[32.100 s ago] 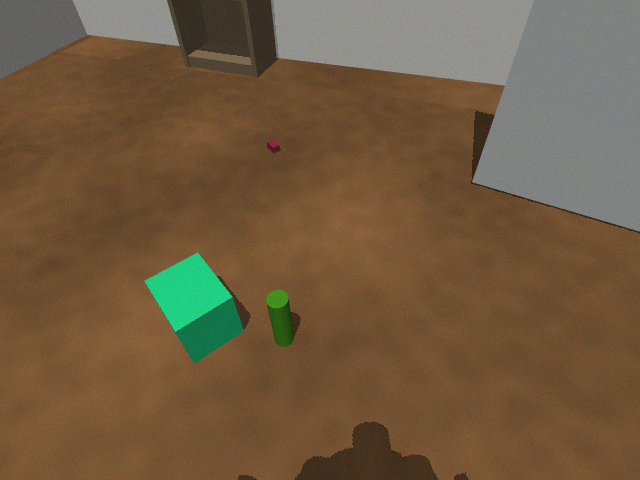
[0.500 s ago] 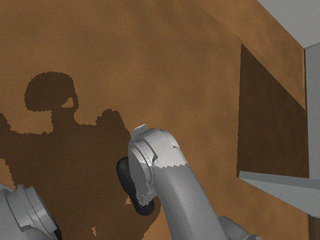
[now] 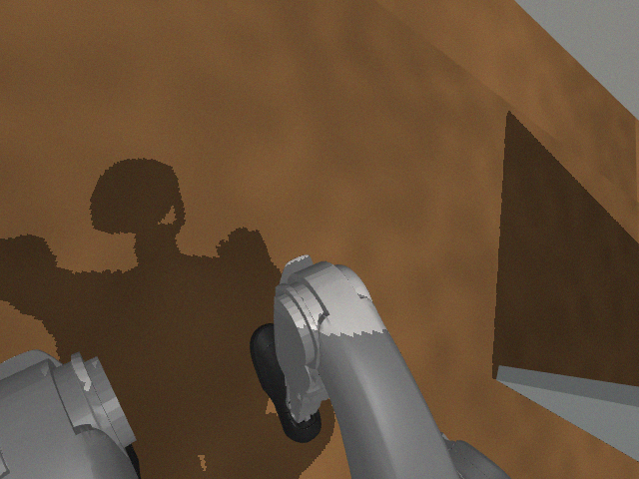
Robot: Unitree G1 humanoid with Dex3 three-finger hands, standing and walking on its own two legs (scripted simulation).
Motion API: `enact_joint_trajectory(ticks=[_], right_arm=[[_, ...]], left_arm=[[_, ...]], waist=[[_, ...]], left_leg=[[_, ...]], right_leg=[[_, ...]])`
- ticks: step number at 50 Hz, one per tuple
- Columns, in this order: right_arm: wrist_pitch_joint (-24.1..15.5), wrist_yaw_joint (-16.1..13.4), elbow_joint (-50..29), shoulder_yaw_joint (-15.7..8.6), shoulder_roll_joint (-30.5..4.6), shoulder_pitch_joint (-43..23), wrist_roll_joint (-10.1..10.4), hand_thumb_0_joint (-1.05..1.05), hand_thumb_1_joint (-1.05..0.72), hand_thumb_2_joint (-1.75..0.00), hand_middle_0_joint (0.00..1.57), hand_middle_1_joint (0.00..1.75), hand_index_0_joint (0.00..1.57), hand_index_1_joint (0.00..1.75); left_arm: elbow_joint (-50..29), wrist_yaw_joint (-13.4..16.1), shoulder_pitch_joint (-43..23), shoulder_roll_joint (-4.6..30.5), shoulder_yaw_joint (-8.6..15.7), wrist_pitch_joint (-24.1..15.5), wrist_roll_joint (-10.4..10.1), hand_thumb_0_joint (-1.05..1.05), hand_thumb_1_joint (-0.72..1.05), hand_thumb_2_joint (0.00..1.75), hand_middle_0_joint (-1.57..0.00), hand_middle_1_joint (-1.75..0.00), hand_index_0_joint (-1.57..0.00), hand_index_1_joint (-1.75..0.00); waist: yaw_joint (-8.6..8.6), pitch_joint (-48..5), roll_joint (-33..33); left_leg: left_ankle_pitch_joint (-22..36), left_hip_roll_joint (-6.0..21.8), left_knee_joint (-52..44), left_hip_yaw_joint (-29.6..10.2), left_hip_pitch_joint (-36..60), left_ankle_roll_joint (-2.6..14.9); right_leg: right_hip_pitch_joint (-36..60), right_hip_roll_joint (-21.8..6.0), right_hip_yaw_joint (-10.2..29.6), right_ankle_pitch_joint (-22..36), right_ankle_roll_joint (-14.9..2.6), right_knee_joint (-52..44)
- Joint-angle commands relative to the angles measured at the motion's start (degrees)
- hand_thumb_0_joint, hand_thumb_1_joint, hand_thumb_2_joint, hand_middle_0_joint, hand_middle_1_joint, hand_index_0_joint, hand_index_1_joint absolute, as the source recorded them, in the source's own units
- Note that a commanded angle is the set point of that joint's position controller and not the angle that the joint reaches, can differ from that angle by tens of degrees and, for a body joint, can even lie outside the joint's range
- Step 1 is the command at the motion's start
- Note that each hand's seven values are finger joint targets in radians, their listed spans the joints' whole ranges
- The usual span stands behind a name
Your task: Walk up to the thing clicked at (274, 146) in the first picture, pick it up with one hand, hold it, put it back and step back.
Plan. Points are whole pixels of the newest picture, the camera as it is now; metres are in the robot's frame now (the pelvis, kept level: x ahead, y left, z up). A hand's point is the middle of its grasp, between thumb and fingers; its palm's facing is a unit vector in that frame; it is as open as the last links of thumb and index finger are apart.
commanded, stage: settle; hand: left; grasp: from above
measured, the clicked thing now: out of the picture +0.46 +0.35 -0.28
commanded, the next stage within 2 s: lift in 0.50 s
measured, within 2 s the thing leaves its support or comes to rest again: neither
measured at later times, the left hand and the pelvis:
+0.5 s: hand out of the picture +0.44 +0.35 -0.16, palm faces -0.39 -0.20 -0.90, open 10.2 cm; pelvis +0.00 -0.01 +0.00, yaw +5 degrees
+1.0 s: hand out of the picture +0.41 +0.36 -0.08, palm faces -0.40 -0.21 -0.89, open 10.2 cm; pelvis +0.00 -0.01 +0.05, yaw +9 degrees
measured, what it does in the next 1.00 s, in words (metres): stands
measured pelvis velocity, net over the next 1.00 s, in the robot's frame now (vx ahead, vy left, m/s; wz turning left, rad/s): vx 0.00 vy -0.01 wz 0.15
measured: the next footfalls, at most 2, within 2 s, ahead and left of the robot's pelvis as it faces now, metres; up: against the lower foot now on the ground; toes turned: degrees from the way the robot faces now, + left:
none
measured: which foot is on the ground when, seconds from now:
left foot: down 0.00-1.00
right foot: down 0.00-1.00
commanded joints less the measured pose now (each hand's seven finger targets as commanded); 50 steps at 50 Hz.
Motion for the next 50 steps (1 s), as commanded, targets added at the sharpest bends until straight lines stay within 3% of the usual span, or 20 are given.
enact_joint_trajectory(ticks=[1,2,3,6,7,9,10,13,14,17,23,25,26,29,30,33,36,41,46,50], right_arm=[[0.2,0.1,2.2,-8.5,-18.6,12.0,1.8,0.00,-0.91,-0.90,0.20,0.30,0.20,0.30],[0.6,0.1,2.9,-9.2,-18.5,12.7,2.1,0.00,-0.91,-0.90,0.20,0.30,0.20,0.30],[0.8,0.2,1.1,-9.2,-17.5,11.0,2.5,0.00,-0.90,-0.90,0.20,0.30,0.20,0.30],[1.7,0.3,2.5,-10.8,-17.1,12.5,3.6,0.00,-0.90,-0.90,0.20,0.30,0.20,0.30],[2.2,0.3,3.5,-11.6,-17.7,13.7,3.9,0.00,-0.90,-0.90,0.20,0.30,0.20,0.30],[3.0,0.6,3.3,-12.4,-16.7,13.8,4.7,0.00,-0.90,-0.90,0.20,0.30,0.20,0.30],[3.6,0.6,3.4,-12.6,-16.7,14.3,4.9,0.00,-0.90,-0.90,0.20,0.30,0.20,0.30],[4.7,0.1,1.8,-12.8,-15.7,13.2,5.7,0.00,-0.90,-0.90,0.20,0.30,0.20,0.30],[4.9,-0.1,0.5,-12.8,-15.8,12.2,5.9,0.00,-0.90,-0.90,0.20,0.30,0.20,0.30],[5.9,-0.9,1.2,-13.5,-15.1,13.1,6.2,0.00,-0.89,-0.90,0.20,0.30,0.20,0.30],[7.4,-2.5,0.3,-14.0,-13.9,12.7,6.2,0.00,-0.89,-0.90,0.20,0.30,0.20,0.30],[7.8,-3.1,0.8,-14.3,-13.4,13.3,6.2,0.00,-0.89,-0.90,0.20,0.30,0.20,0.30],[8.1,-3.3,0.4,-14.4,-12.7,12.9,6.3,0.00,-0.89,-0.90,0.20,0.30,0.20,0.30],[8.6,-3.9,0.8,-14.6,-12.4,13.4,6.3,0.00,-0.92,-0.91,0.20,0.30,0.20,0.30],[8.7,-4.1,0.8,-14.9,-12.4,13.2,6.5,0.00,-0.88,-0.89,0.20,0.30,0.20,0.30],[9.3,-4.5,0.9,-15.5,-12.1,14.1,6.8,0.00,-0.92,-0.91,0.20,0.30,0.20,0.30],[10.3,-5.0,0.8,-16.5,-12.4,14.0,7.4,0.00,-0.91,-0.90,0.20,0.30,0.20,0.30],[12.5,-5.8,-0.6,-18.2,-11.9,14.1,8.8,0.00,-0.90,-0.90,0.20,0.30,0.20,0.30],[14.3,-7.1,-1.3,-20.2,-11.5,14.5,10.0,0.00,-0.90,-0.90,0.20,0.30,0.20,0.30],[14.9,-8.1,-1.7,-20.9,-9.8,14.6,11.0,0.00,-0.90,-0.90,0.20,0.30,0.20,0.30]], left_arm=[[-12.6,1.0,-15.4,11.5,-0.2,1.5,-0.5,0.00,0.73,0.55,-1.13,-0.45,-1.13,-0.45],[-11.7,0.5,-12.9,11.6,0.7,2.1,-1.0,0.00,0.75,0.55,-1.15,-0.44,-1.14,-0.45],[-14.2,-0.6,-14.7,6.7,-2.9,2.1,-1.8,0.00,0.77,0.59,-1.16,-0.46,-1.16,-0.47],[-15.4,-3.7,-12.2,6.5,-2.5,3.4,-2.0,0.00,0.79,0.57,-1.17,-0.45,-1.17,-0.46],[-14.8,-4.6,-10.3,8.2,-0.6,3.9,-2.3,0.00,0.81,0.59,-1.18,-0.46,-1.18,-0.46],[-16.3,-6.9,-10.9,3.6,-2.6,4.1,-3.3,0.00,0.82,0.61,-1.20,-0.47,-1.20,-0.47],[-15.9,-7.7,-11.0,3.3,-2.5,4.2,-3.5,0.00,0.84,0.62,-1.21,-0.47,-1.21,-0.48],[-19.2,-9.6,-14.4,2.3,-3.8,3.2,-3.4,0.00,0.83,0.61,-1.21,-0.45,-1.21,-0.46],[-19.3,-10.2,-15.1,0.9,-4.5,2.8,-3.2,0.00,0.83,0.60,-1.21,-0.45,-1.20,-0.46],[-19.4,-11.3,-14.5,2.4,-3.8,1.9,-2.0,0.00,0.78,0.60,-1.18,-0.44,-1.17,-0.45],[-19.9,-11.2,-15.9,1.7,-3.1,1.3,-1.5,0.00,0.72,0.60,-1.15,-0.41,-1.13,-0.43],[-22.3,-10.9,-17.8,3.5,-2.1,1.4,-1.0,0.00,0.70,0.59,-1.13,-0.40,-1.12,-0.42],[-23.2,-10.9,-18.2,3.5,-2.0,1.5,-1.4,0.00,0.70,0.58,-1.13,-0.40,-1.11,-0.42],[-22.4,-10.7,-17.9,2.7,-1.8,2.3,-2.0,0.00,0.72,0.53,-1.15,-0.45,-1.15,-0.45],[-21.9,-10.9,-17.3,2.3,-2.0,2.6,-2.4,0.00,0.67,0.51,-1.07,-0.39,-1.07,-0.38],[-24.0,-12.3,-16.9,2.4,-1.8,3.5,-2.6,0.00,0.68,0.50,-1.11,-0.44,-1.12,-0.43],[-25.1,-14.9,-14.5,1.7,-2.0,4.6,-3.6,0.00,0.78,0.48,-1.13,-0.47,-1.15,-0.44],[-32.5,-19.5,-10.5,1.0,-1.4,4.8,-3.8,0.00,0.81,0.51,-1.16,-0.46,-1.18,-0.43],[-39.4,-21.6,-7.9,-0.2,-0.3,4.6,-4.6,0.00,0.81,0.53,-1.15,-0.46,-1.17,-0.44],[-44.2,-23.0,-4.9,-4.2,-2.6,4.5,-5.9,0.00,0.77,0.54,-1.11,-0.49,-1.13,-0.46]], waist=[[-0.54,-42.7,38.8],[0.27,-43.4,37.9],[-0.13,-43.1,37.3],[1.80,-45.0,35.3],[2.35,-46.1,34.9],[2.25,-46.1,33.5],[1.79,-44.9,32.1],[2.92,-46.0,29.6],[2.06,-43.8,29.0],[3.85,-45.6,28.6],[4.16,-46.7,27.6],[4.83,-49.9,28.3],[5.32,-52.4,27.7],[5.17,-51.5,26.6],[5.43,-51.4,26.7],[6.34,-54.7,26.9],[7.35,-53.8,26.7],[10.03,-58.2,27.1],[11.52,-58.4,25.0],[11.86,-59.5,23.3]], left_leg=[[17.6,2.0,-15.9,8.6,34.5,0.55],[17.1,2.0,-16.0,8.8,33.9,0.71],[15.6,1.8,-16.8,9.2,32.8,0.85],[15.8,1.4,-16.6,9.9,31.4,1.45],[16.5,1.3,-16.5,9.9,31.4,1.49],[17.0,1.2,-16.8,9.9,31.3,1.61],[15.6,1.1,-17.2,9.9,29.9,1.82],[14.0,0.6,-17.1,10.5,28.0,2.24],[12.8,0.4,-17.6,10.3,27.0,2.22],[11.0,0.0,-18.1,11.1,27.6,2.18],[9.8,-0.7,-18.8,12.1,28.3,2.14],[11.9,-0.6,-18.2,13.1,29.4,2.32],[12.6,-0.4,-17.7,13.3,29.4,2.39],[12.6,-0.5,-17.9,13.8,27.9,2.68],[12.3,-0.5,-18.4,13.8,28.4,2.56],[13.8,-0.6,-19.1,14.2,30.0,2.63],[13.5,-0.9,-20.7,14.5,30.4,2.60],[16.1,-1.4,-23.5,15.1,35.2,2.43],[15.3,-1.8,-26.4,15.4,37.2,2.66],[15.4,-1.7,-29.2,15.8,39.0,3.16]], right_leg=[[18.7,1.7,-6.7,18.5,-5.53,-9.7],[19.0,1.8,-6.4,18.2,-5.53,-9.9],[18.7,1.9,-6.1,17.2,-5.70,-10.4],[18.8,1.8,-5.2,17.4,-5.51,-11.0],[18.5,1.5,-5.1,17.5,-5.58,-10.5],[16.9,1.3,-4.7,17.4,-5.62,-10.2],[17.0,1.3,-4.6,16.4,-5.69,-10.5],[17.0,1.0,-3.9,15.3,-5.61,-11.0],[16.0,0.8,-4.0,14.1,-5.79,-11.1],[16.8,0.8,-3.1,12.1,-5.76,-11.3],[15.6,0.3,-2.5,9.9,-6.09,-12.2],[18.1,0.4,-1.7,11.8,-5.77,-12.9],[19.4,0.6,-0.8,12.0,-5.76,-12.7],[19.5,0.3,-0.4,12.3,-5.57,-13.7],[19.0,0.3,-0.5,11.7,-5.80,-13.6],[21.2,0.1,-0.2,13.3,-5.72,-14.0],[20.9,-0.2,-0.3,12.5,-6.21,-15.2],[23.5,-0.9,0.3,14.3,-6.50,-16.5],[23.6,-1.4,1.2,13.0,-6.85,-19.6],[27.0,-1.5,2.0,13.7,-6.23,-22.4]])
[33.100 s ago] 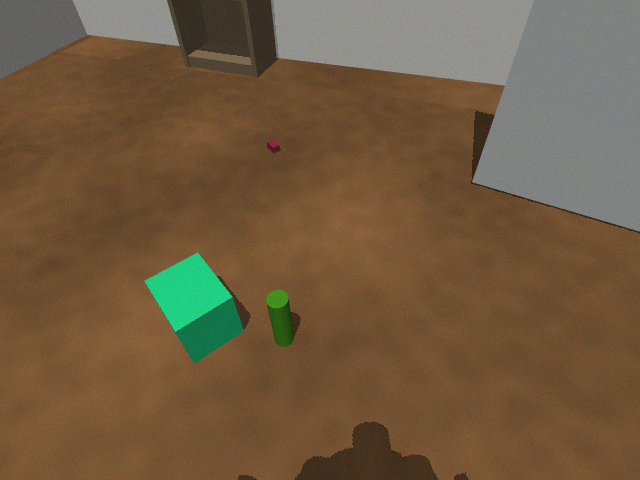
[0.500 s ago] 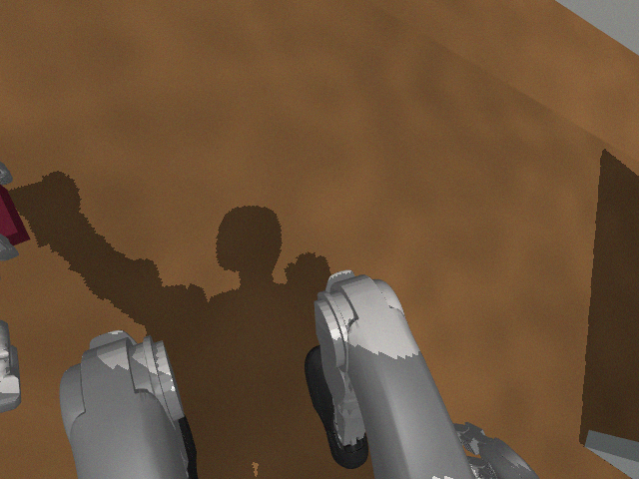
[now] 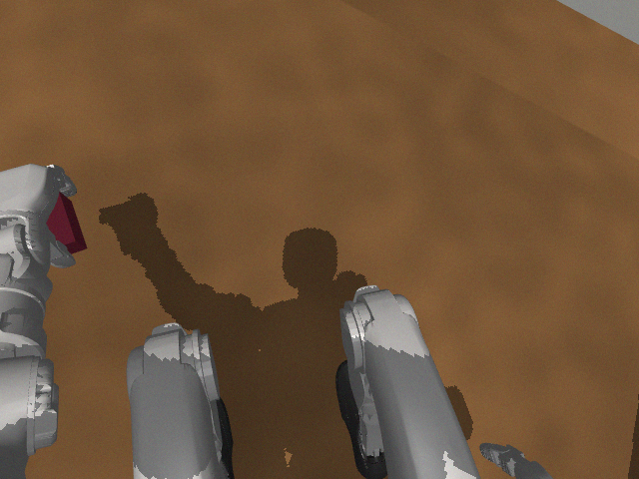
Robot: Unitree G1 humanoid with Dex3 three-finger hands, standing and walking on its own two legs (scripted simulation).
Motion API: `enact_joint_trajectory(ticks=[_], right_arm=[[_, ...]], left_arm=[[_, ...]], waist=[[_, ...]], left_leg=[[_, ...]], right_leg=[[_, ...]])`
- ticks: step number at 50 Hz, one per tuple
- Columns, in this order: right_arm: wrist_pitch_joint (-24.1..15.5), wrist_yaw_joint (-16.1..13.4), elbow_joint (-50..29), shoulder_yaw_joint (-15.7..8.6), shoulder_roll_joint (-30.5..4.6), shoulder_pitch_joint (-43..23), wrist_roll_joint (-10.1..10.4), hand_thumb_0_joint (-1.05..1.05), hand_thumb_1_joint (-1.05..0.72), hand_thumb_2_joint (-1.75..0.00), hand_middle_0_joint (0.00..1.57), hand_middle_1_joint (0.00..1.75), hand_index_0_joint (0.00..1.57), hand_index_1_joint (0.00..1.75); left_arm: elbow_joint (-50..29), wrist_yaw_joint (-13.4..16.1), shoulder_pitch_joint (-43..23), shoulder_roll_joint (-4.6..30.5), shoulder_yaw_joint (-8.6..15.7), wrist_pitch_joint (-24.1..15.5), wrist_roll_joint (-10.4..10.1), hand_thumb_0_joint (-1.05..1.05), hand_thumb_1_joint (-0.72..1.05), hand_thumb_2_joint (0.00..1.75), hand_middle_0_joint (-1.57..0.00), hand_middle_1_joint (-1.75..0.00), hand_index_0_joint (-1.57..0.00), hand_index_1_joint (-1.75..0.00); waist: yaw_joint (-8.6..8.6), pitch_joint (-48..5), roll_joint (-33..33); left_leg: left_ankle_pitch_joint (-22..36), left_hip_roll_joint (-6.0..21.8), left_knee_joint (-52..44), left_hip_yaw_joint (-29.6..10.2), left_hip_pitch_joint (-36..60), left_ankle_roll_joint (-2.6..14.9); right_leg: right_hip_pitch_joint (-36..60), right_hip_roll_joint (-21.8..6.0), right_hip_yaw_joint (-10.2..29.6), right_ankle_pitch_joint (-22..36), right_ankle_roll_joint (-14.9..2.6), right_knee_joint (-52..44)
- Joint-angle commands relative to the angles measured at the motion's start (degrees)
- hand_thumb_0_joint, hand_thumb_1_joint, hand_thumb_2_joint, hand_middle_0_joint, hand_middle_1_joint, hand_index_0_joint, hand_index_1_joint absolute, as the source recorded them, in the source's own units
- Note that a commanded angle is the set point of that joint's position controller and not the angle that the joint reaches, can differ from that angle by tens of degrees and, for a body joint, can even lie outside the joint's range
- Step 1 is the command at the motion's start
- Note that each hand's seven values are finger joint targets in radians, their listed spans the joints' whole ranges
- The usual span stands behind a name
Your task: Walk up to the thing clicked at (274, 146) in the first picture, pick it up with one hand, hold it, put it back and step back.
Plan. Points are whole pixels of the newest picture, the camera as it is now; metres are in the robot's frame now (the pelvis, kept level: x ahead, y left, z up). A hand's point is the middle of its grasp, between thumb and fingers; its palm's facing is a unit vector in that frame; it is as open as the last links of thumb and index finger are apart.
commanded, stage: lift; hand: left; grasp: from above
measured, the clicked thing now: (56, 225) +0.48 +0.30 -0.16
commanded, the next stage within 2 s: hold in 1.32 s
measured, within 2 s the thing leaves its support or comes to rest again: neither
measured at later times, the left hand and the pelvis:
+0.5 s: hand out of the picture +0.38 +0.29 +0.07, palm faces -0.40 -0.17 -0.90, open 10.2 cm; pelvis +0.00 +0.00 +0.15, yaw +4 degrees
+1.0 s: hand out of the picture +0.36 +0.26 +0.23, palm faces -0.42 -0.17 -0.89, open 10.2 cm; pelvis +0.05 +0.00 +0.31, yaw +5 degrees
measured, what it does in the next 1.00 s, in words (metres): rises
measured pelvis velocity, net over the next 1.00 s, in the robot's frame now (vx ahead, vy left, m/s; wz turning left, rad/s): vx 0.05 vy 0.00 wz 0.09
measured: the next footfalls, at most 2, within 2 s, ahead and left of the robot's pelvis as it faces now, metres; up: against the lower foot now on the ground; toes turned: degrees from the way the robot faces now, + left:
none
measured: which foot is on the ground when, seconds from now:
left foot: down 0.00-1.00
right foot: down 0.00-1.00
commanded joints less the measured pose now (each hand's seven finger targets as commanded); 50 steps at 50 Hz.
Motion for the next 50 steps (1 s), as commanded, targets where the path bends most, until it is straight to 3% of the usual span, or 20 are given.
enact_joint_trajectory(ticks=[1,2,5,9,11,14,15,20,23,24,26,29,31,35,36,39,44,46,50], right_arm=[[0.0,-1.8,-2.3,-5.8,-11.8,10.6,1.4,0.00,-0.90,-0.90,0.20,0.30,0.20,0.30],[0.1,-2.2,-2.5,-6.0,-11.9,10.7,1.6,0.00,-0.90,-0.90,0.20,0.30,0.20,0.30],[0.0,-3.1,-3.1,-6.6,-11.3,9.8,2.0,0.00,-0.90,-0.90,0.20,0.30,0.20,0.30],[0.2,-4.4,-4.5,-7.1,-11.2,7.6,2.8,0.00,-0.89,-0.90,0.20,0.30,0.20,0.30],[0.2,-5.0,-4.8,-7.0,-10.5,6.7,3.2,0.00,-0.89,-0.90,0.20,0.30,0.20,0.30],[0.1,-6.1,-5.0,-6.8,-9.9,4.6,3.9,0.00,-0.89,-0.90,0.20,0.30,0.20,0.30],[0.1,-6.5,-4.9,-6.9,-9.8,4.3,4.1,0.00,-0.88,-0.89,0.20,0.30,0.20,0.30],[-0.2,-7.9,-4.5,-6.4,-8.0,2.9,4.8,0.00,-0.89,-0.90,0.20,0.30,0.20,0.30],[-0.6,-8.7,-4.0,-6.1,-7.3,2.2,5.2,0.00,-0.89,-0.90,0.20,0.30,0.20,0.30],[-0.7,-9.0,-3.9,-6.1,-7.3,1.8,5.3,0.00,-0.89,-0.89,0.20,0.30,0.20,0.30],[-0.9,-9.4,-3.9,-5.9,-6.6,1.5,5.6,0.00,-0.89,-0.90,0.20,0.30,0.20,0.30],[-1.4,-10.1,-3.9,-5.6,-5.7,0.8,6.1,0.00,-0.89,-0.90,0.20,0.30,0.20,0.30],[-2.0,-10.5,-3.6,-5.5,-5.3,1.0,6.2,0.00,-0.89,-0.90,0.20,0.30,0.20,0.30],[-3.2,-11.2,-3.1,-5.4,-4.8,0.5,6.3,0.00,-0.89,-0.90,0.20,0.30,0.20,0.30],[-3.5,-11.3,-3.1,-5.4,-4.9,0.5,6.4,0.00,-0.89,-0.90,0.20,0.30,0.20,0.30],[-4.6,-11.7,-2.1,-5.4,-4.5,0.7,6.6,0.00,-0.89,-0.90,0.20,0.30,0.20,0.30],[-5.8,-12.0,-0.3,-5.7,-4.3,2.1,6.6,0.00,-0.89,-0.90,0.20,0.30,0.20,0.30],[-6.1,-12.0,0.3,-5.7,-4.3,2.6,6.5,0.00,-0.89,-0.90,0.20,0.30,0.20,0.30],[-6.6,-11.8,0.9,-5.9,-4.2,3.1,6.5,0.00,-0.89,-0.90,0.20,0.30,0.20,0.30]], left_arm=[[-15.9,0.7,-16.4,14.4,0.3,0.0,-1.2,0.00,0.76,0.53,-1.11,-0.49,-1.13,-0.46],[-17.2,0.3,-16.1,15.5,0.9,-0.1,-1.5,0.00,0.76,0.54,-1.10,-0.49,-1.12,-0.47],[-20.3,-1.3,-14.0,12.5,-1.3,-0.1,-3.1,0.00,0.73,0.54,-1.08,-0.50,-1.10,-0.48],[-25.3,-2.1,-9.7,11.8,-1.5,0.7,-4.8,0.00,0.75,0.52,-1.08,-0.51,-1.11,-0.48],[-29.1,-2.3,-10.7,10.7,-2.5,1.2,-5.1,0.00,0.77,0.54,-1.10,-0.49,-1.13,-0.47],[-29.6,-2.2,-5.7,10.2,-2.3,2.6,-5.9,0.00,0.76,0.54,-1.10,-0.46,-1.12,-0.44],[-30.8,-2.2,-5.9,10.8,-1.9,3.0,-5.6,0.00,0.75,0.55,-1.10,-0.46,-1.12,-0.44],[-34.8,-2.6,-2.1,7.4,-4.0,5.4,-6.4,0.00,0.75,0.56,-1.10,-0.48,-1.11,-0.47],[-34.7,-3.0,2.0,5.0,-5.5,6.7,-6.8,0.00,0.74,0.58,-1.12,-0.45,-1.12,-0.45],[-34.6,-2.9,3.3,6.1,-4.4,7.2,-6.8,0.00,0.73,0.58,-1.11,-0.44,-1.11,-0.44],[-36.0,-2.7,4.4,3.3,-6.0,7.9,-7.0,0.00,0.71,0.58,-1.10,-0.44,-1.09,-0.44],[-34.8,-2.6,9.9,0.5,-7.9,9.1,-7.5,0.00,0.68,0.54,-1.07,-0.44,-1.07,-0.44],[-34.7,-2.7,11.6,0.0,-8.1,9.6,-7.7,0.00,0.67,0.56,-1.07,-0.44,-1.06,-0.45],[-34.2,-1.8,11.4,-2.1,-9.6,10.1,-7.9,0.00,0.65,0.59,-1.06,-0.46,-1.05,-0.47],[-35.4,-1.1,10.5,-1.0,-8.9,10.1,-7.7,0.00,0.63,0.58,-1.05,-0.46,-1.04,-0.47],[-35.1,0.1,10.6,-2.1,-9.6,10.1,-7.5,0.00,0.60,0.57,-1.02,-0.45,-1.01,-0.46],[-33.4,1.5,12.2,-3.8,-10.4,10.2,-6.6,0.00,0.55,0.56,-0.97,-0.46,-0.97,-0.47],[-31.2,2.0,11.7,-5.6,-11.7,10.8,-6.6,0.00,0.59,0.59,-1.01,-0.47,-1.00,-0.48],[-29.1,2.8,13.1,-6.1,-11.7,12.0,-7.1,0.00,0.60,0.59,-1.02,-0.46,-1.01,-0.47]], waist=[[0.88,-44.1,11.5],[1.33,-43.9,10.8],[1.44,-41.9,10.8],[3.11,-41.2,10.6],[2.82,-42.4,11.4],[3.55,-38.6,9.5],[3.95,-39.1,10.2],[4.32,-39.9,8.3],[4.13,-36.4,7.3],[4.70,-35.5,6.6],[4.72,-33.9,7.8],[4.69,-30.0,3.5],[5.06,-27.3,2.8],[5.11,-23.8,2.0],[5.52,-23.9,2.3],[5.89,-23.5,2.8],[6.58,-23.4,3.3],[6.14,-21.5,2.6],[7.02,-19.7,1.7]], left_leg=[[11.9,-1.0,-16.8,7.1,34.0,3.21],[11.2,-1.1,-17.6,7.1,33.6,3.38],[8.1,-0.9,-21.2,6.7,35.5,3.27],[3.7,-0.6,-27.3,4.9,40.0,3.09],[3.1,-0.4,-30.1,4.6,42.8,3.13],[-0.5,-0.2,-35.4,3.3,46.1,2.95],[-0.2,-0.1,-37.0,3.3,48.1,2.81],[5.6,-0.3,-41.9,5.3,56.1,2.69],[6.8,-0.2,-45.5,6.0,59.2,2.62],[6.5,-0.1,-47.1,5.6,60.4,2.59],[6.0,0.0,-50.7,5.3,63.3,2.33],[6.3,-0.3,-54.6,6.0,66.0,2.38],[7.0,-0.3,-57.2,6.1,67.7,2.31],[7.4,0.1,-62.5,5.5,72.5,2.11],[7.2,-0.1,-63.8,5.7,73.9,2.09],[9.7,-0.2,-66.9,6.3,78.3,1.85],[17.5,-0.2,-71.4,6.8,84.9,1.54],[19.1,-0.1,-73.6,6.7,87.1,1.41],[22.3,-0.3,-77.4,7.1,91.0,1.31]], right_leg=[[25.1,2.0,-4.0,13.8,-4.89,-17.6],[25.7,1.9,-3.8,13.1,-4.85,-18.6],[26.3,1.8,-3.6,10.2,-4.82,-21.1],[28.1,1.8,-3.7,7.3,-4.71,-24.3],[30.3,1.6,-3.4,8.0,-4.27,-25.9],[32.8,1.7,-3.2,5.4,-4.01,-29.5],[34.3,1.6,-3.1,6.0,-3.96,-30.4],[43.1,1.4,-1.9,9.6,-3.83,-38.4],[46.9,1.3,-1.4,10.5,-3.71,-42.5],[48.3,1.3,-1.3,10.2,-3.72,-43.7],[50.8,1.3,-1.2,10.2,-3.76,-45.9],[56.6,1.6,-0.5,9.8,-3.74,-51.9],[59.5,1.6,-0.1,10.2,-3.73,-54.6],[64.1,1.7,0.4,10.8,-3.75,-59.3],[65.8,1.6,0.9,10.2,-3.80,-60.9],[70.3,1.6,1.7,11.8,-3.79,-64.8],[77.4,1.8,2.0,19.0,-3.66,-69.3],[78.8,1.9,1.7,20.6,-3.56,-71.1],[83.7,1.9,1.8,23.3,-3.38,-75.0]])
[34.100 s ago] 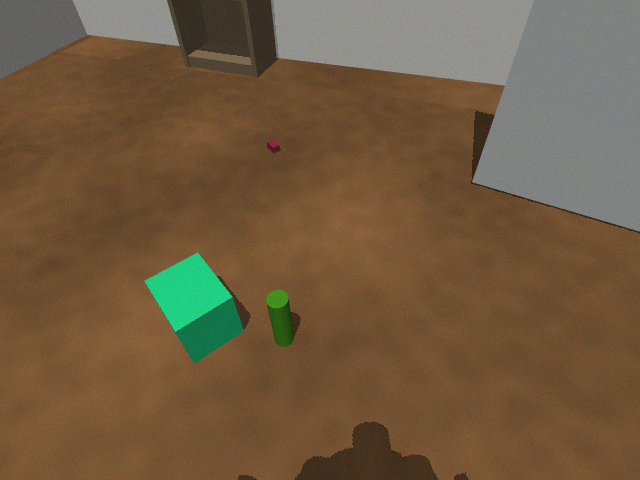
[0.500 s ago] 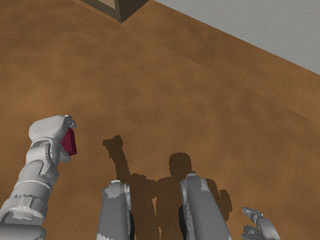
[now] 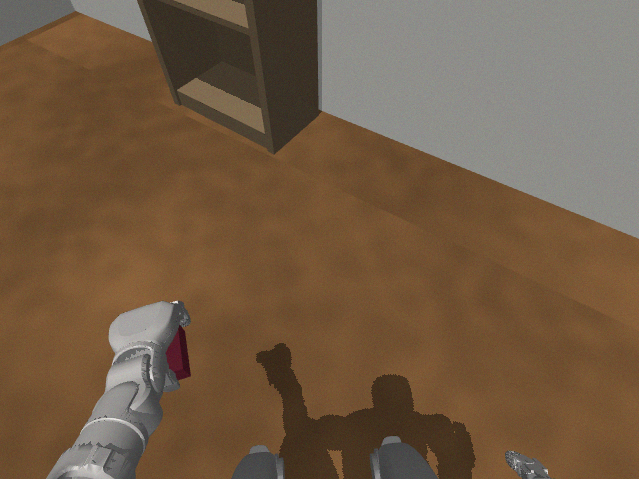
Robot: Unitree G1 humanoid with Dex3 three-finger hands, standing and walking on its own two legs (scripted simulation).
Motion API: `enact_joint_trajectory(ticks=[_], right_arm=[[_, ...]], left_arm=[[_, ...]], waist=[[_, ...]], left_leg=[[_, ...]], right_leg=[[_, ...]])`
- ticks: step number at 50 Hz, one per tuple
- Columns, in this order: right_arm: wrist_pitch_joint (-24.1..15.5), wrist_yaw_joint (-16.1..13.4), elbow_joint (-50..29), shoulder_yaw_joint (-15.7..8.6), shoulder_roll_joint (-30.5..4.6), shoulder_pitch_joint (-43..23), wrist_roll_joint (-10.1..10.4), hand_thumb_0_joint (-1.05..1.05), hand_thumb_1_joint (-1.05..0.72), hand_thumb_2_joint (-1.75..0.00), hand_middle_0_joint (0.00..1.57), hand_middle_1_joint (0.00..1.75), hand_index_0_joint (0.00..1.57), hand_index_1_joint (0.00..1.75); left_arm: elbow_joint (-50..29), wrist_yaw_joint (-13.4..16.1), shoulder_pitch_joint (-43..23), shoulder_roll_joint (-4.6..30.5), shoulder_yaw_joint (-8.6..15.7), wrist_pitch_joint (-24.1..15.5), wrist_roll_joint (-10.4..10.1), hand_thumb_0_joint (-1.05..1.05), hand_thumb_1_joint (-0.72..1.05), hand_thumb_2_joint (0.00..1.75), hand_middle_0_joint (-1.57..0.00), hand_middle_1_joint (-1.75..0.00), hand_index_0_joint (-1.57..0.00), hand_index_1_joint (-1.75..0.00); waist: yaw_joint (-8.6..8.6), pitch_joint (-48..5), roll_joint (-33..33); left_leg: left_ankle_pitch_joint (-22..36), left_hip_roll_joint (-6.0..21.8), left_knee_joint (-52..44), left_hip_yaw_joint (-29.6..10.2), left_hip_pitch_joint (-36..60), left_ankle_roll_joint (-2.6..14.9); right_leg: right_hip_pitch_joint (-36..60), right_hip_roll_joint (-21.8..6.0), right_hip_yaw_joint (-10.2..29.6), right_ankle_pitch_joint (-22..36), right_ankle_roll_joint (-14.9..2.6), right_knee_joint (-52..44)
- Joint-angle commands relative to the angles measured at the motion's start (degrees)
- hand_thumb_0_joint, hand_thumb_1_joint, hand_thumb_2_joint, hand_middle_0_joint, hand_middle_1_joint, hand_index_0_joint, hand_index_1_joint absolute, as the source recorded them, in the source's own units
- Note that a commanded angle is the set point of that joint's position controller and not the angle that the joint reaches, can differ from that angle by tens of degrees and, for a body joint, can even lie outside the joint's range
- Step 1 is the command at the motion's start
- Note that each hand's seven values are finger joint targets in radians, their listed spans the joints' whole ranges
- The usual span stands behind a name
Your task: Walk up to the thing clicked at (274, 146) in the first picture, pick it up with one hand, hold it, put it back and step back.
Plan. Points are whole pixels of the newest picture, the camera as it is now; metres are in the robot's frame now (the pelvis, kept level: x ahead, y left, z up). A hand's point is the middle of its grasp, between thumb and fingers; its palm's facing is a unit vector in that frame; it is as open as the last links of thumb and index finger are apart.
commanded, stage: lift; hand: left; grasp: from above
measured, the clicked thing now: (169, 353) +0.35 +0.23 -0.11
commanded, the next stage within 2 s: hold in 0.32 s
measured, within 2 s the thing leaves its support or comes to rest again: neither
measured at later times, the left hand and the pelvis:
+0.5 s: hand (151, 330) +0.34 +0.22 -0.01, palm faces -0.42 -0.14 -0.89, open 10.2 cm; pelvis +0.03 +0.00 +0.06, yaw +0 degrees
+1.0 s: hand (141, 324) +0.33 +0.21 +0.03, palm faces -0.42 -0.13 -0.90, open 10.2 cm; pelvis +0.03 +0.00 +0.07, yaw +0 degrees
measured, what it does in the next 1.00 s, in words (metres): rises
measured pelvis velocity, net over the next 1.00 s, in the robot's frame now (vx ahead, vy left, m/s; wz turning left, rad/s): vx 0.03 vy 0.00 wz -0.01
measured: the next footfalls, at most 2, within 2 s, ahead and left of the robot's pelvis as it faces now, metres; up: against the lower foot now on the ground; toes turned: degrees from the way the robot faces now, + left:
none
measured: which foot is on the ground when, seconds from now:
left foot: down 0.00-1.00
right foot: down 0.00-1.00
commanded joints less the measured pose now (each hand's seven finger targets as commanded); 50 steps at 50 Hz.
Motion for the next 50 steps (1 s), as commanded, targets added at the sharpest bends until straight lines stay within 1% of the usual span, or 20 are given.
enact_joint_trajectory(ticks=[1,7,9,14,15,20,22,24,26,27,28,30,32,40,41,42,44,48,49,50], right_arm=[[-2.7,-0.2,-4.0,-2.7,-7.7,2.8,0.1,0.00,-0.89,-0.90,0.20,0.30,0.20,0.30],[-3.0,0.2,-4.5,-3.1,-8.0,3.0,0.1,0.00,-0.89,-0.90,0.20,0.30,0.20,0.30],[-2.9,0.4,-4.5,-3.2,-7.9,3.3,0.0,0.00,-0.89,-0.90,0.20,0.30,0.20,0.30],[-2.7,0.6,-4.8,-3.0,-7.8,2.2,0.1,0.00,-0.89,-0.90,0.20,0.30,0.20,0.30],[-2.6,0.6,-4.9,-3.2,-7.7,1.9,0.0,0.00,-0.89,-0.89,0.20,0.30,0.20,0.30],[-2.2,1.0,-4.8,-3.2,-7.8,1.6,0.1,0.00,-0.89,-0.89,0.20,0.30,0.20,0.30],[-2.1,1.1,-5.2,-3.4,-8.1,1.0,0.2,0.00,-0.89,-0.90,0.20,0.30,0.20,0.30],[-2.0,1.2,-5.3,-3.1,-7.8,0.5,0.3,0.00,-0.89,-0.90,0.20,0.30,0.20,0.30],[-1.9,1.2,-5.4,-3.2,-8.0,-0.1,0.3,0.00,-0.89,-0.90,0.20,0.30,0.20,0.30],[-1.9,1.3,-5.5,-3.2,-7.8,0.0,0.3,0.00,-0.89,-0.90,0.20,0.30,0.20,0.30],[-1.9,1.5,-5.6,-3.2,-7.8,0.0,0.3,0.00,-0.89,-0.90,0.20,0.30,0.20,0.30],[-1.9,1.5,-6.0,-3.2,-8.1,-0.6,0.5,0.00,-0.89,-0.90,0.20,0.30,0.20,0.30],[-1.8,1.7,-6.4,-3.1,-8.0,-1.0,0.6,0.00,-0.89,-0.90,0.20,0.30,0.20,0.30],[-1.6,1.6,-7.8,-2.8,-8.0,-2.4,0.6,0.00,-0.89,-0.90,0.20,0.30,0.20,0.30],[-1.5,1.6,-8.0,-2.8,-7.9,-2.4,0.6,0.00,-0.90,-0.90,0.20,0.30,0.20,0.30],[-1.6,1.6,-8.3,-2.7,-7.9,-2.8,0.7,0.00,-0.89,-0.90,0.20,0.30,0.20,0.30],[-1.7,1.6,-8.4,-2.4,-7.8,-3.0,0.5,0.00,-0.89,-0.90,0.20,0.30,0.20,0.30],[-1.5,1.5,-9.1,-2.3,-7.6,-3.9,0.6,0.00,-0.90,-0.90,0.20,0.30,0.20,0.30],[-1.5,1.6,-9.4,-2.3,-7.7,-3.7,0.6,0.00,-0.90,-0.90,0.20,0.30,0.20,0.30],[-1.4,1.5,-9.5,-2.2,-7.5,-4.1,0.7,0.00,-0.90,-0.90,0.20,0.30,0.20,0.30]], left_arm=[[-7.6,2.9,-16.1,9.7,3.2,0.9,0.6,0.00,0.61,0.58,-1.01,-0.49,-1.01,-0.49],[-7.2,2.3,-15.0,9.1,2.9,1.2,-0.1,0.00,0.61,0.61,-1.03,-0.47,-1.02,-0.49],[-9.0,2.4,-16.2,9.2,3.0,1.1,-0.1,0.00,0.61,0.59,-1.03,-0.47,-1.02,-0.48],[-7.5,2.2,-14.7,9.2,2.9,0.7,0.9,0.00,0.60,0.61,-1.04,-0.43,-1.02,-0.45],[-10.1,2.3,-15.7,9.5,3.1,0.4,0.8,0.00,0.63,0.61,-1.05,-0.44,-1.04,-0.46],[-9.1,2.3,-15.5,7.7,2.0,0.8,1.2,0.00,0.60,0.63,-1.03,-0.46,-1.02,-0.48],[-10.8,2.1,-15.9,9.1,2.5,0.7,1.1,0.00,0.58,0.62,-1.02,-0.48,-1.00,-0.49],[-8.3,1.7,-14.8,7.4,1.4,1.0,1.5,0.00,0.56,0.63,-1.01,-0.47,-0.99,-0.49],[-11.0,1.5,-17.4,8.6,1.8,1.0,1.6,0.00,0.58,0.61,-1.00,-0.49,-1.00,-0.50],[-9.4,1.4,-16.2,7.5,1.5,1.3,1.7,0.00,0.58,0.61,-1.00,-0.50,-0.99,-0.50],[-8.9,1.1,-15.1,6.6,0.9,1.5,1.4,0.00,0.57,0.64,-1.01,-0.48,-1.00,-0.50],[-11.5,0.5,-16.6,8.5,1.5,1.5,1.3,0.00,0.60,0.64,-1.02,-0.49,-1.01,-0.50],[-11.6,-0.3,-16.0,7.0,0.8,1.9,0.9,0.00,0.58,0.63,-1.01,-0.50,-1.00,-0.51],[-15.2,-2.4,-15.9,8.6,1.1,2.2,1.6,0.00,0.60,0.62,-1.02,-0.48,-1.01,-0.49],[-13.7,-2.8,-14.5,7.7,0.7,2.3,1.7,0.00,0.59,0.63,-1.02,-0.49,-1.01,-0.50],[-17.4,-3.1,-16.5,8.3,0.9,2.1,1.2,0.00,0.60,0.63,-1.02,-0.49,-1.01,-0.50],[-14.9,-3.4,-14.3,7.9,0.8,2.4,1.4,0.00,0.61,0.62,-1.03,-0.49,-1.02,-0.50],[-17.8,-4.6,-14.6,8.6,0.8,2.4,1.5,0.00,0.61,0.64,-1.04,-0.49,-1.02,-0.50],[-17.6,-4.7,-14.3,8.5,0.7,2.5,1.5,0.00,0.60,0.65,-1.04,-0.47,-1.02,-0.49],[-18.8,-4.9,-14.9,8.9,1.1,2.5,1.6,0.00,0.61,0.64,-1.03,-0.49,-1.02,-0.50]], waist=[[0.08,-17.5,1.1],[0.59,-17.7,-1.9],[0.71,-18.1,-0.2],[0.51,-14.9,-1.3],[1.36,-16.1,-0.1],[0.76,-14.7,-0.8],[1.68,-14.8,0.0],[1.30,-12.9,-1.6],[1.79,-13.3,0.0],[1.62,-12.8,-0.6],[1.62,-12.1,-2.0],[2.22,-13.3,-1.5],[2.02,-11.9,-1.4],[3.18,-12.3,-1.2],[2.91,-10.9,-1.9],[2.99,-11.6,-1.3],[2.76,-10.2,-2.6],[3.51,-11.0,-2.3],[3.07,-10.7,-2.3],[3.90,-10.9,-1.9]], left_leg=[[13.2,-2.5,-14.3,0.3,18.3,1.02],[19.4,-3.1,-17.3,1.4,23.7,1.56],[20.8,-3.2,-18.8,1.5,25.9,1.38],[20.6,-3.4,-22.4,1.9,28.1,1.32],[21.0,-3.4,-23.2,1.9,29.6,1.21],[23.6,-3.3,-25.4,2.1,32.4,1.17],[23.3,-3.4,-26.9,2.3,33.5,1.02],[22.9,-3.5,-27.6,2.4,33.7,1.15],[22.9,-3.5,-28.5,2.5,34.5,1.00],[23.1,-3.5,-28.7,2.7,34.7,1.02],[23.5,-3.5,-28.8,2.7,34.7,1.14],[23.7,-3.7,-29.4,2.8,35.6,1.18],[22.9,-3.6,-30.3,2.7,35.8,1.08],[25.7,-3.3,-31.9,2.8,38.4,0.92],[24.8,-3.3,-32.1,2.8,37.9,1.01],[24.2,-3.3,-32.5,2.9,38.8,0.98],[23.1,-3.3,-32.8,2.8,38.0,1.23],[24.9,-3.4,-33.2,3.1,39.3,1.31],[24.5,-3.4,-33.4,3.4,39.5,1.38],[24.3,-3.5,-33.6,3.4,39.4,1.42]], right_leg=[[14.1,2.6,0.1,13.1,-2.09,-13.6],[21.6,2.0,0.8,20.7,-1.05,-18.6],[23.1,2.0,0.8,21.8,-1.12,-19.7],[25.6,1.9,0.8,21.2,-1.03,-23.0],[26.4,2.0,0.7,21.1,-1.15,-23.4],[28.2,2.1,0.5,23.5,-1.04,-25.4],[29.2,2.2,0.3,22.7,-1.28,-26.3],[29.5,2.2,0.5,22.5,-1.11,-27.3],[30.1,2.1,0.6,22.3,-1.23,-27.9],[30.2,2.2,0.6,22.6,-1.26,-28.1],[30.7,2.2,0.5,23.0,-1.14,-28.4],[32.3,2.0,0.8,23.4,-1.05,-29.1],[31.8,2.1,0.6,22.3,-1.22,-29.4],[33.8,2.4,0.2,23.9,-1.46,-30.1],[33.5,2.4,0.3,23.1,-1.43,-30.6],[33.7,2.3,0.5,22.6,-1.39,-30.8],[33.6,2.3,0.6,21.7,-1.31,-31.4],[34.9,2.2,0.5,23.3,-1.15,-31.8],[35.1,2.2,0.6,23.1,-1.19,-32.0],[34.8,2.1,0.7,22.9,-1.16,-32.2]])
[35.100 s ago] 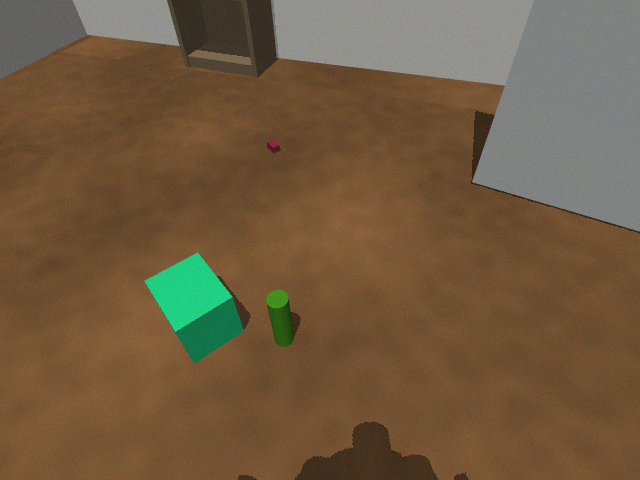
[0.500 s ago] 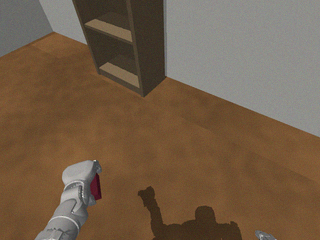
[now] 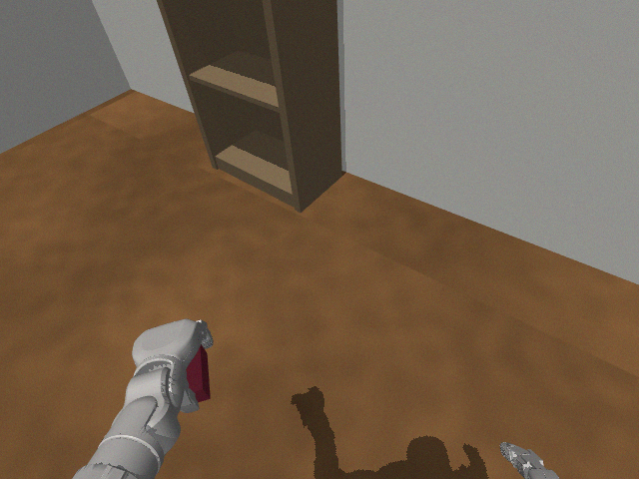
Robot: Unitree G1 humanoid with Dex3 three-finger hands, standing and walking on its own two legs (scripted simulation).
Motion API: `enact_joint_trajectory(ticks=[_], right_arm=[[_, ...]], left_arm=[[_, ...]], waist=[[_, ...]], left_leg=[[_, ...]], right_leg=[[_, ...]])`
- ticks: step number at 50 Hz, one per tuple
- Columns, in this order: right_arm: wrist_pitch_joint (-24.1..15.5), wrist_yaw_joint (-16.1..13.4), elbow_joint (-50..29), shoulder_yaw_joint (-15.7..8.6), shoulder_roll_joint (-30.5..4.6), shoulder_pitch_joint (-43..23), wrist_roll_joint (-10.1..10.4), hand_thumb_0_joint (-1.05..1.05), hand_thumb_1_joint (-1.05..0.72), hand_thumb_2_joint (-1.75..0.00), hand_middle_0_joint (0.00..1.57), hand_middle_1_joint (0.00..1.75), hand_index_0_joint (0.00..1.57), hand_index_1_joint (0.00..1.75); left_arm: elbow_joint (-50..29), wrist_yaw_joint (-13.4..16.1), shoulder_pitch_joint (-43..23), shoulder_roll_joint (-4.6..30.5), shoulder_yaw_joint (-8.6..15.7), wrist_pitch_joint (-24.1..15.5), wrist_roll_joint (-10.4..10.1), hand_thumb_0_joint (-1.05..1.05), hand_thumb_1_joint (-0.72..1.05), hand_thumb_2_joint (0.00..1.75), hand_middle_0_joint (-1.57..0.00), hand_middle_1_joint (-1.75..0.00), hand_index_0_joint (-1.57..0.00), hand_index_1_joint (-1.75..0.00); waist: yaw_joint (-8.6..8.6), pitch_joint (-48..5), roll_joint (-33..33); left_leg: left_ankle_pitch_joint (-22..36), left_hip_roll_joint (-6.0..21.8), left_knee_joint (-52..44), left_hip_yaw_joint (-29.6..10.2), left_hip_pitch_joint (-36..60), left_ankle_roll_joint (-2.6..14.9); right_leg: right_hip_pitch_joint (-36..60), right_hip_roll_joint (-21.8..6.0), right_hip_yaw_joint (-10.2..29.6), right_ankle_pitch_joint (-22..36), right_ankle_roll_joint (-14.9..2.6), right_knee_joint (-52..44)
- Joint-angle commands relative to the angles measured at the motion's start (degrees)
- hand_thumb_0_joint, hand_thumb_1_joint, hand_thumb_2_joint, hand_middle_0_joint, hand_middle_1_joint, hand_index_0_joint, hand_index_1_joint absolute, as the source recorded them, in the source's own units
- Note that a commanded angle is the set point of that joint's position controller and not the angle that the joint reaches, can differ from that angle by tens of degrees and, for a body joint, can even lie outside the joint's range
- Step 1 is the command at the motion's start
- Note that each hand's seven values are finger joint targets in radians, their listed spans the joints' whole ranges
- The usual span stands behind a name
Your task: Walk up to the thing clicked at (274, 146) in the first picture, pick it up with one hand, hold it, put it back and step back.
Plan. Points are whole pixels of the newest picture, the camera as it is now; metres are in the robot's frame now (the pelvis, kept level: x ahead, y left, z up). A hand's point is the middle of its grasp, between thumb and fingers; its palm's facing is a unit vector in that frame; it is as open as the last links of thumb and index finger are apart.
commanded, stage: hold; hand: left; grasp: from above
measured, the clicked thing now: (190, 374) +0.32 +0.22 -0.08
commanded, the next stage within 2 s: crouch in 1.32 s
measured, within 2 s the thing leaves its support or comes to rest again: neither
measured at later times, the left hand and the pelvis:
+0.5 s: hand (177, 380) +0.29 +0.21 -0.03, palm faces -0.42 -0.13 -0.90, open 10.2 cm; pelvis -0.01 +0.00 +0.01, yaw +0 degrees
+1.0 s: hand (171, 368) +0.30 +0.22 -0.02, palm faces -0.43 -0.13 -0.89, open 10.2 cm; pelvis +0.00 +0.00 +0.01, yaw +0 degrees
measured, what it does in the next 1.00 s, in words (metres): stands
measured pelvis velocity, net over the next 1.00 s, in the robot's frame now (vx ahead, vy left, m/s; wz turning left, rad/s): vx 0.00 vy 0.00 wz -0.01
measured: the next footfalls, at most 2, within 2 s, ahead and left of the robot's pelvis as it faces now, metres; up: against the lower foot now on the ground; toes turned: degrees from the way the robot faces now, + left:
none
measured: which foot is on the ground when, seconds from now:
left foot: down 0.00-1.00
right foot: down 0.00-1.00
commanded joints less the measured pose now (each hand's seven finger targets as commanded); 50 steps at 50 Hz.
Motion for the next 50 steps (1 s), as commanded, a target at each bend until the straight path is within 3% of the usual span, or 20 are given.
enact_joint_trajectory(ticks=[1,5,8,14,16,23,30,35,37,39,41,45,48,49,50], right_arm=[[-2.5,-0.4,-7.9,-2.2,-7.3,-3.6,0.3,0.00,-0.90,-0.90,0.20,0.30,0.20,0.30],[-2.4,-0.5,-8.7,-1.9,-7.1,-4.7,0.5,0.00,-0.90,-0.90,0.20,0.30,0.20,0.30],[-2.4,-0.6,-9.0,-1.8,-7.0,-5.3,0.6,0.00,-0.90,-0.90,0.20,0.30,0.20,0.30],[-2.4,-0.6,-9.0,-1.7,-6.9,-5.5,0.6,0.00,-0.90,-0.90,0.20,0.30,0.20,0.30],[-2.4,-0.7,-8.9,-1.7,-6.8,-6.0,0.7,0.00,-0.90,-0.90,0.20,0.30,0.20,0.30],[-2.8,-0.6,-9.8,-1.4,-6.7,-7.3,0.8,0.00,-0.90,-0.90,0.20,0.30,0.20,0.30],[-2.8,-1.0,-10.0,-1.3,-6.8,-7.4,1.0,0.00,-0.90,-0.90,0.20,0.30,0.20,0.30],[-2.9,-1.2,-9.8,-1.1,-6.6,-7.3,1.0,0.00,-0.90,-0.90,0.20,0.30,0.20,0.30],[-3.0,-1.2,-9.7,-1.0,-6.6,-7.5,1.0,0.00,-0.90,-0.90,0.20,0.30,0.20,0.30],[-3.0,-1.2,-9.6,-1.0,-6.3,-7.6,1.0,0.00,-0.90,-0.90,0.20,0.30,0.20,0.30],[-3.0,-1.1,-9.7,-1.2,-6.5,-7.5,1.0,0.00,-0.90,-0.90,0.20,0.30,0.20,0.30],[-2.8,-1.1,-9.4,-1.4,-6.7,-6.9,1.0,0.00,-0.90,-0.90,0.20,0.30,0.20,0.30],[-2.7,-1.1,-9.5,-1.5,-6.9,-6.6,1.0,0.00,-0.90,-0.90,0.20,0.30,0.20,0.30],[-2.7,-1.1,-9.6,-1.4,-6.5,-7.1,1.1,0.00,-0.90,-0.90,0.20,0.30,0.20,0.30],[-2.7,-1.1,-9.4,-1.5,-6.7,-6.5,1.0,0.00,-0.90,-0.90,0.20,0.30,0.20,0.30]], left_arm=[[-12.2,1.3,-18.1,10.9,4.4,-0.1,1.3,0.00,0.60,0.65,-1.03,-0.48,-1.01,-0.50],[-13.2,0.2,-17.1,10.9,4.0,-0.3,1.5,0.00,0.61,0.61,-1.03,-0.48,-1.02,-0.49],[-15.5,-0.2,-18.0,12.1,5.0,-0.4,1.4,0.00,0.59,0.60,-1.02,-0.47,-1.01,-0.48],[-15.5,-0.2,-16.5,11.7,4.9,0.1,2.1,0.00,0.58,0.62,-1.01,-0.49,-1.00,-0.50],[-16.7,-0.2,-17.4,12.5,5.6,0.0,2.1,0.00,0.57,0.63,-1.00,-0.49,-0.99,-0.50],[-17.9,-1.5,-16.5,11.7,4.7,0.0,0.9,0.00,0.56,0.59,-0.98,-0.50,-0.97,-0.51],[-19.7,-3.2,-15.1,13.2,5.2,0.2,1.4,0.00,0.55,0.60,-0.98,-0.49,-0.97,-0.50],[-19.6,-3.3,-16.3,14.2,6.8,-0.3,1.3,0.00,0.53,0.62,-0.97,-0.49,-0.96,-0.50],[-20.7,-3.3,-18.0,13.7,5.9,-0.5,1.0,0.00,0.53,0.61,-0.97,-0.49,-0.96,-0.50],[-18.9,-3.3,-16.1,14.5,7.0,-0.5,1.6,0.00,0.55,0.61,-0.97,-0.50,-0.97,-0.51],[-20.5,-3.8,-17.2,13.6,5.7,-0.6,1.5,0.00,0.54,0.61,-0.98,-0.49,-0.97,-0.50],[-19.4,-4.3,-17.7,14.3,6.2,-0.6,1.4,0.00,0.56,0.63,-0.99,-0.50,-0.98,-0.51],[-16.5,-4.5,-15.0,13.0,5.4,-0.7,1.3,0.00,0.53,0.61,-0.98,-0.47,-0.97,-0.49],[-18.2,-4.4,-16.3,13.7,6.2,-0.9,1.1,0.00,0.53,0.61,-0.97,-0.49,-0.96,-0.50],[-17.1,-4.4,-16.5,13.7,6.0,-1.1,1.6,0.00,0.53,0.59,-0.97,-0.48,-0.96,-0.49]], waist=[[0.19,-14.6,-2.1],[0.38,-12.7,-3.4],[0.94,-13.0,-2.1],[0.52,-13.7,-2.1],[1.16,-13.1,-1.4],[1.37,-11.6,-2.9],[1.55,-12.6,-2.9],[1.52,-11.9,-2.1],[1.20,-11.8,-2.8],[1.91,-11.7,-1.9],[1.74,-12.9,-2.5],[1.55,-13.3,-1.8],[1.33,-11.5,-3.1],[2.01,-11.9,-2.4],[1.30,-12.5,-2.5]], left_leg=[[14.0,-2.7,-5.1,0.7,8.8,1.31],[11.5,-2.9,-6.1,0.8,8.4,1.54],[9.8,-3.0,-7.1,1.1,9.2,1.49],[12.2,-2.8,-7.2,1.1,10.7,1.56],[11.6,-2.7,-7.8,1.0,10.9,1.33],[8.6,-2.9,-8.8,1.3,10.5,1.70],[12.5,-2.8,-9.4,1.3,12.5,1.76],[12.0,-2.7,-10.0,1.4,13.0,1.78],[11.5,-2.9,-10.0,1.5,13.1,1.95],[12.4,-3.0,-10.0,1.6,13.0,1.83],[14.1,-2.8,-9.9,1.4,13.7,1.85],[15.7,-2.6,-10.1,1.6,14.6,1.83],[15.2,-2.5,-10.6,1.3,14.2,1.78],[15.5,-2.7,-10.6,1.4,14.1,1.76],[16.2,-2.7,-10.3,1.7,14.5,1.89]], right_leg=[[6.0,2.9,-0.9,13.1,-1.19,-5.9],[5.4,2.8,-0.8,10.7,-1.15,-7.3],[5.7,2.7,-0.7,8.7,-1.30,-8.1],[6.6,2.8,-0.6,11.1,-1.16,-8.1],[6.7,2.8,-0.8,9.9,-1.39,-8.5],[7.1,2.6,-0.5,7.0,-1.06,-10.4],[8.3,2.8,-0.9,10.8,-1.13,-10.2],[8.1,2.8,-0.9,10.2,-1.24,-10.9],[8.1,2.7,-0.7,9.9,-1.02,-11.5],[8.4,2.6,-0.7,10.6,-1.16,-11.3],[9.2,2.7,-0.9,12.3,-1.12,-10.9],[10.0,2.8,-1.0,14.0,-1.24,-11.0],[9.5,3.1,-1.4,13.3,-1.45,-11.3],[9.4,2.9,-1.4,13.5,-1.40,-11.4],[9.6,2.8,-1.2,14.7,-1.29,-11.3]])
